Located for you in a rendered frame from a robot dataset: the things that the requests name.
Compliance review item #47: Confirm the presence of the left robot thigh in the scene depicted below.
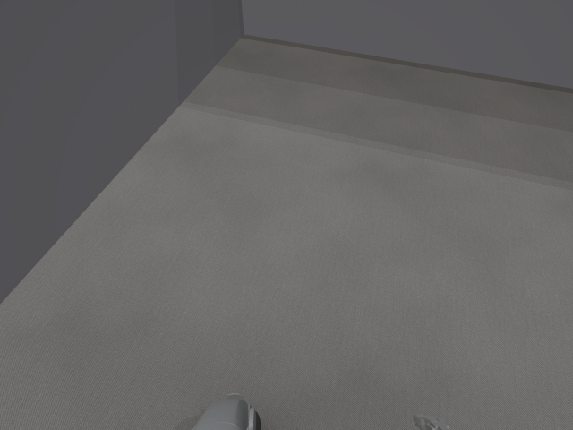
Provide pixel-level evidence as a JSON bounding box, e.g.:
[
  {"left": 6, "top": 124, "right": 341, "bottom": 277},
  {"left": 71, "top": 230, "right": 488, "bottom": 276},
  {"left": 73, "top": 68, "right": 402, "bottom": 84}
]
[{"left": 193, "top": 399, "right": 256, "bottom": 430}]

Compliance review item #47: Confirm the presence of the left robot shin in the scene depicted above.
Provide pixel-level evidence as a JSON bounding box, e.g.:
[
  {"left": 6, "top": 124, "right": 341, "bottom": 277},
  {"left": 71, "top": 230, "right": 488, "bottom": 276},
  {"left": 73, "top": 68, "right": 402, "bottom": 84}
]
[{"left": 226, "top": 393, "right": 248, "bottom": 404}]

